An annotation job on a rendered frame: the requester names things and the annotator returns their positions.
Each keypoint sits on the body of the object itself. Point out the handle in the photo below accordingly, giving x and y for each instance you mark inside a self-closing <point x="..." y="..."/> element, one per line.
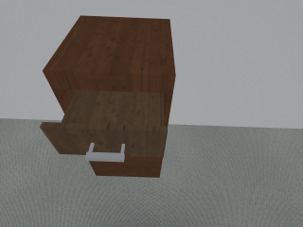
<point x="105" y="156"/>
<point x="105" y="80"/>

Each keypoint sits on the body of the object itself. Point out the cabinet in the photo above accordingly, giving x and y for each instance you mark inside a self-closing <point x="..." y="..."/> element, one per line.
<point x="139" y="49"/>

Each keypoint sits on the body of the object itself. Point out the drawer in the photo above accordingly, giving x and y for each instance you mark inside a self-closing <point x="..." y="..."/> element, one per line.
<point x="109" y="119"/>

